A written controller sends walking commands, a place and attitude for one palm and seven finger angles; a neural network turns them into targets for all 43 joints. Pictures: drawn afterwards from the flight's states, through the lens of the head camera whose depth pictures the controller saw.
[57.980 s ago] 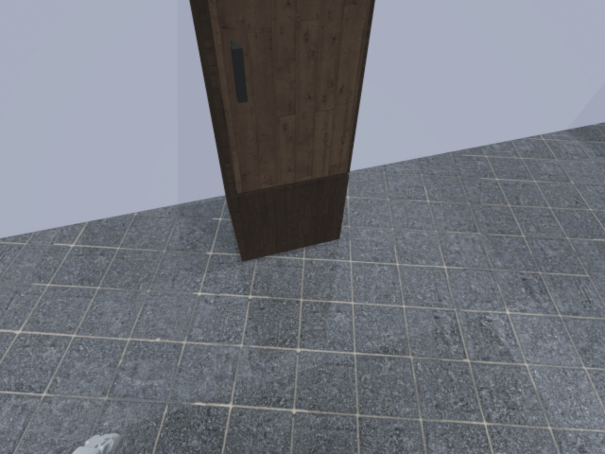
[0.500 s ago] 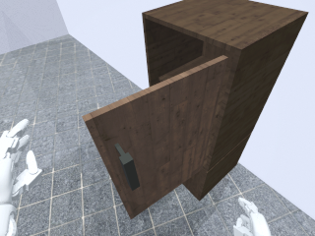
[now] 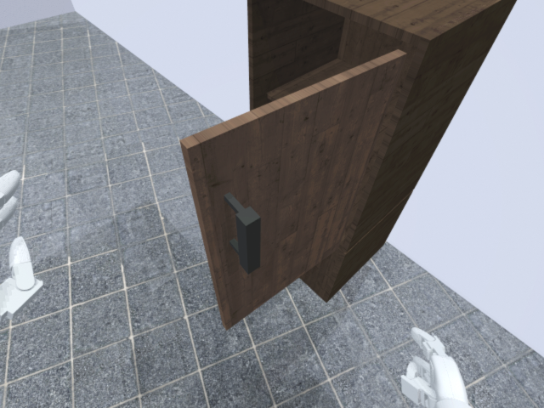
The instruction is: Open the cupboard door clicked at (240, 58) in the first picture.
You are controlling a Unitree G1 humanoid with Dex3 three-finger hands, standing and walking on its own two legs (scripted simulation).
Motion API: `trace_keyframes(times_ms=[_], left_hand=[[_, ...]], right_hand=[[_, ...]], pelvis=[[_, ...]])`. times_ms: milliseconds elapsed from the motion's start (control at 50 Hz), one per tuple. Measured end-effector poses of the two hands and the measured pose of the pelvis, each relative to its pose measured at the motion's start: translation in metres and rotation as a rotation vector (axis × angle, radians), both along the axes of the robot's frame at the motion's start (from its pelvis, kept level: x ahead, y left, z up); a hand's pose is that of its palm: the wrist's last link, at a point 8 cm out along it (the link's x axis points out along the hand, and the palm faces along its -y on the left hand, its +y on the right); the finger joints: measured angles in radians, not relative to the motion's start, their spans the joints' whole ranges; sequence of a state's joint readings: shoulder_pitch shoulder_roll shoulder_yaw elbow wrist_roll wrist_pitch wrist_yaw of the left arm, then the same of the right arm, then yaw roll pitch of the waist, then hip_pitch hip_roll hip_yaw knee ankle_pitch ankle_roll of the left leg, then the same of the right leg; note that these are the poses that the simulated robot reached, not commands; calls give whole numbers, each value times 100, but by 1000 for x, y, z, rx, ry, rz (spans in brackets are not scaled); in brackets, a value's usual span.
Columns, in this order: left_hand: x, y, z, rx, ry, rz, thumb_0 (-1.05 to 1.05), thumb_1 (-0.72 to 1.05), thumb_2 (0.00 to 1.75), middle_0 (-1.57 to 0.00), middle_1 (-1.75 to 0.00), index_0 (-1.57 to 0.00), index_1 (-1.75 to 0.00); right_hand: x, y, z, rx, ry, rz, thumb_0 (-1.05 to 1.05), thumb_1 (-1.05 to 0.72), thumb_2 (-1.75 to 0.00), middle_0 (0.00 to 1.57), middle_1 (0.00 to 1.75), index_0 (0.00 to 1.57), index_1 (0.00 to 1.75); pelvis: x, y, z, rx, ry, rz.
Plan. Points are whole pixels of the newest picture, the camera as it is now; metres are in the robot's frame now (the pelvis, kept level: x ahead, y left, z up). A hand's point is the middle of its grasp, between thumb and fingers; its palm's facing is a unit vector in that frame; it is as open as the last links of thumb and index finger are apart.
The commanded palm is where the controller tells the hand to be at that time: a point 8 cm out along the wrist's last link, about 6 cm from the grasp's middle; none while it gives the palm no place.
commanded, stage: step back with the hand held close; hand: left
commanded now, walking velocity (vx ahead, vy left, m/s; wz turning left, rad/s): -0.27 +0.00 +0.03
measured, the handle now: (240, 233) +0.35 +0.08 +0.06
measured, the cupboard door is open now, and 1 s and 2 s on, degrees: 85 85 85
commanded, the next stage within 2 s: stop stepping back and stand still in 0.60 s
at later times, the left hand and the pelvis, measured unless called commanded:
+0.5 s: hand out of the picture +0.10 +0.30 +0.18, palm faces +0.48 -0.75 -0.46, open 7.4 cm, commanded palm +0.03 +0.32 +0.18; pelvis -0.10 +0.02 +0.00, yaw +1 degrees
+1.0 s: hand out of the picture -0.01 +0.27 +0.17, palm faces +0.32 -0.81 -0.50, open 7.4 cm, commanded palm -0.06 +0.32 +0.18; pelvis -0.21 +0.02 +0.01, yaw -2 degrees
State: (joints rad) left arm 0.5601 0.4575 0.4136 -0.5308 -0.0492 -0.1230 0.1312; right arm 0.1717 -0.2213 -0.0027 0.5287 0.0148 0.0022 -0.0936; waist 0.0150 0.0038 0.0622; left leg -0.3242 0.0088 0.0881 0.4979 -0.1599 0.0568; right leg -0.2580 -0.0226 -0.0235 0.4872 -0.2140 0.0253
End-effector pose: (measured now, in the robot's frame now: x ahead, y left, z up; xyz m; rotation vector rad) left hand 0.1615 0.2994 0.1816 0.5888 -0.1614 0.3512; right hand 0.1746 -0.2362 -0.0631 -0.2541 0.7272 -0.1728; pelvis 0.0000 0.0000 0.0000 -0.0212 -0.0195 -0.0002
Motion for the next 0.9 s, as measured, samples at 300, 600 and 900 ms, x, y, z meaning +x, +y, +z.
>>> trace_keyframes(times_ms=[300,600,900], left_hand=[[-80,15,-8,-33,-85,43,2,89,90,-21,-30,-21,-30],[-128,14,7,-24,-112,-16,2,89,90,-21,-30,-20,-30],[-162,21,0,-33,-98,-103,2,89,90,-21,-30,-21,-30]], right_hand=[[-62,24,-21,-6,32,59,2,-90,-90,20,30,20,30],[-115,41,-1,47,-53,90,1,-90,-90,20,30,20,30],[-221,23,4,-19,-42,-47,2,-91,-90,20,29,20,30]], pelvis=[[-56,17,-12,-27,-6,49],[-126,16,-3,-31,70,-5],[-192,30,-2,10,-14,-45]])
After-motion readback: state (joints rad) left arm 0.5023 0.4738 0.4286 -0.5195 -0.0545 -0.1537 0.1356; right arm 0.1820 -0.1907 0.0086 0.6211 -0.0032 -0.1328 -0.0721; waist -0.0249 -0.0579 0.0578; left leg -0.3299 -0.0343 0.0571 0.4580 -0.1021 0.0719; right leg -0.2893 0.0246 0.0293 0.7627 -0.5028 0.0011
